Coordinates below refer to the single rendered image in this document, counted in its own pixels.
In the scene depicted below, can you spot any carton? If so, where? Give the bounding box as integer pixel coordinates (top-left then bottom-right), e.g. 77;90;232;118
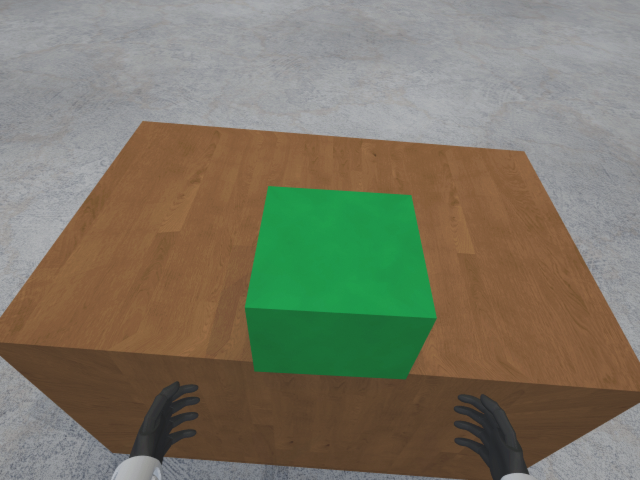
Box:
245;186;437;379

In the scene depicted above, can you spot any robot left forearm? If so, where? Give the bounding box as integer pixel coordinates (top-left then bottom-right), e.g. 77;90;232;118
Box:
111;456;163;480

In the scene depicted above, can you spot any pedestal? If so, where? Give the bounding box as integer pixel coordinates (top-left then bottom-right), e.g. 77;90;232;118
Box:
0;121;640;480

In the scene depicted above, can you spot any right robot hand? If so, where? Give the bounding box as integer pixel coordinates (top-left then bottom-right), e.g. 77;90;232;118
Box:
454;394;529;480

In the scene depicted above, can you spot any left robot hand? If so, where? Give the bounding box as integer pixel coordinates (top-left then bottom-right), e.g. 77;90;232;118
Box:
129;381;200;465

